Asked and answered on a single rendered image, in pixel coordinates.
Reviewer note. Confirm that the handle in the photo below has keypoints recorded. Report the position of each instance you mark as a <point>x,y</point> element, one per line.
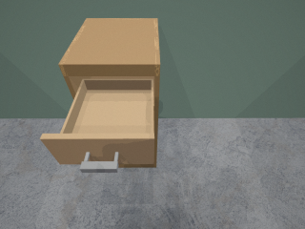
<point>99,166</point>

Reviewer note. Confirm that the cabinet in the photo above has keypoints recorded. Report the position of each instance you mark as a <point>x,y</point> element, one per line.
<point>116,48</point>

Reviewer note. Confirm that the drawer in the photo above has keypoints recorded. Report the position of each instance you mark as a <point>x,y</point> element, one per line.
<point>107,116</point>

